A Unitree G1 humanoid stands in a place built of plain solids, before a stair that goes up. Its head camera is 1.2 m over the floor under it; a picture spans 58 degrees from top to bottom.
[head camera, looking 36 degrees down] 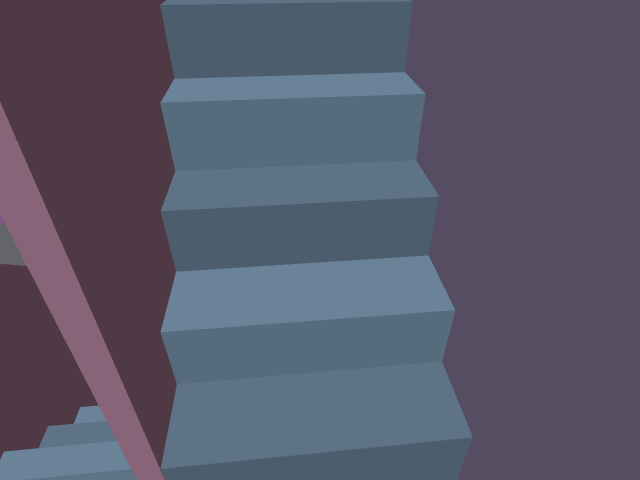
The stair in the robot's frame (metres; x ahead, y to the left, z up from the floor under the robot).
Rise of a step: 0.20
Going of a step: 0.22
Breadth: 0.73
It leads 6 degrees to the left of straight ahead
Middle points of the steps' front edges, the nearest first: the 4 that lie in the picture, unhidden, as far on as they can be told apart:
0.52 0.00 0.21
0.75 0.02 0.41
0.97 0.04 0.61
1.20 0.07 0.82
